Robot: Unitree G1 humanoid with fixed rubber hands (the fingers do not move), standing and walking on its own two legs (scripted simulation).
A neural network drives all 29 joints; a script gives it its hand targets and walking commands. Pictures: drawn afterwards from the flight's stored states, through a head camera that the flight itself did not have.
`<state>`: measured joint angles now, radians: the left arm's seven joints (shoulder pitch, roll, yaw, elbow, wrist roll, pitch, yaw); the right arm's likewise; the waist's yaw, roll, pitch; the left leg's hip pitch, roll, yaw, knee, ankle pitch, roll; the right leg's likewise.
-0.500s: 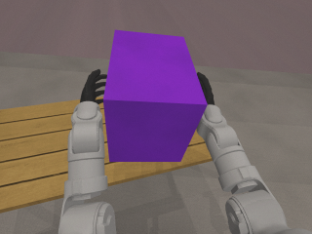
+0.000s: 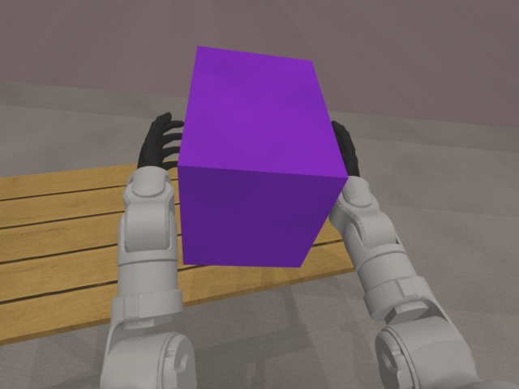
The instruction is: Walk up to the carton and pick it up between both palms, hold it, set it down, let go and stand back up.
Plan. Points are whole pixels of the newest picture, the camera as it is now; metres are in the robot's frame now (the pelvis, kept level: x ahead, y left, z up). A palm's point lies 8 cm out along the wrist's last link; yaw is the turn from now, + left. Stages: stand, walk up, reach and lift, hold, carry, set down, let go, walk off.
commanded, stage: set down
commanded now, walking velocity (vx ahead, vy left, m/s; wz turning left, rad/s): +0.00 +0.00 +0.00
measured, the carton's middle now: (249, 159) +0.41 +0.02 +0.16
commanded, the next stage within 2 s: none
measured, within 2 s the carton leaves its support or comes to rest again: neither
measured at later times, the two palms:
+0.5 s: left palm (167, 190) +0.38 +0.15 +0.12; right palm (337, 185) +0.38 -0.12 +0.13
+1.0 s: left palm (168, 197) +0.40 +0.16 +0.09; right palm (326, 186) +0.41 -0.12 +0.10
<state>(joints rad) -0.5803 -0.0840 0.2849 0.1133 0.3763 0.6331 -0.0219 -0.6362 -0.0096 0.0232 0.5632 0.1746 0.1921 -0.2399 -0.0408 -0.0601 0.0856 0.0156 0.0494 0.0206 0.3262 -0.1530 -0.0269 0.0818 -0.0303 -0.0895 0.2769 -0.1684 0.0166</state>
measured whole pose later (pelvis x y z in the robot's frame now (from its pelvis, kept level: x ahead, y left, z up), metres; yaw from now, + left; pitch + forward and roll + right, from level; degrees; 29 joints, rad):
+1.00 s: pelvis +0.03 -0.01 +0.00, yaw -1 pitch -2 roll -1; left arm -0.58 -0.08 0.36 0.60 0.32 0.14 0.02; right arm -0.66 0.07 -0.23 0.92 -0.10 -0.24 -0.16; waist 0.04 -0.06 0.03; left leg -0.11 0.06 0.03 0.30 -0.16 -0.04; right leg -0.05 -0.01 -0.08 0.24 -0.16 0.01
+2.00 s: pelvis +0.04 +0.00 +0.00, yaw -2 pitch +13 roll -1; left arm -0.65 -0.05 0.49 1.03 0.32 -0.28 0.08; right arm -0.74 0.10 -0.50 1.10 -0.42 -0.43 -0.12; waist 0.05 -0.02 -0.07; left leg -0.40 0.07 0.05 0.34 -0.16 -0.03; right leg -0.34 -0.02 -0.06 0.27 -0.15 0.01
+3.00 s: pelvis +0.02 +0.00 -0.02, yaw -3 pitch +24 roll -1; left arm -0.77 0.00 0.51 1.32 0.25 -0.53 0.13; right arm -0.84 0.06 -0.60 1.25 -0.49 -0.55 -0.11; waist 0.04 0.00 -0.16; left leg -0.73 0.07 0.05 0.51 -0.19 -0.02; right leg -0.68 -0.02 -0.05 0.47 -0.19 0.01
